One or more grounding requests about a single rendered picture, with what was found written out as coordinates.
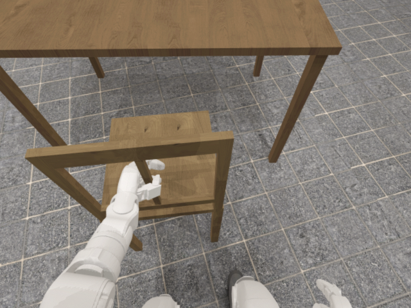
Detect right robot thigh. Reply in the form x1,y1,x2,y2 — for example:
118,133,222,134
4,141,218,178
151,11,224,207
232,280,279,308

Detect robot left forearm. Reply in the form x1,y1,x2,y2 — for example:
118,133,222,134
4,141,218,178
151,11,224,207
39,192,139,308

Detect chair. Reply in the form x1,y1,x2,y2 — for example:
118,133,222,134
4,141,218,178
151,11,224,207
25,110,234,251

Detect table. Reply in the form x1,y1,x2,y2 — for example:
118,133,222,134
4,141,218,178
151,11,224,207
0,0,342,163

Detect robot right shin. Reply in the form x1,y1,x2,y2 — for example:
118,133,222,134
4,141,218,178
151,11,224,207
234,276,254,286

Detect left robot hand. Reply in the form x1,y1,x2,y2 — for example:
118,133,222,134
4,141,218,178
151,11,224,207
117,159,165,202

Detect left robot upper arm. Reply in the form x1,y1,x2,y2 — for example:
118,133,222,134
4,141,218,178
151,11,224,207
43,272,116,308

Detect right robot hand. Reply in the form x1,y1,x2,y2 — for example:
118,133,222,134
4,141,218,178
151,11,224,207
313,279,352,308

